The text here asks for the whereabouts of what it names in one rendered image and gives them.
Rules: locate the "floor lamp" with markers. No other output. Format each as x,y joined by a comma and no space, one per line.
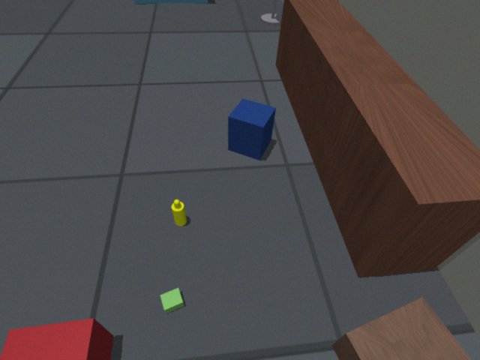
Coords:
272,19

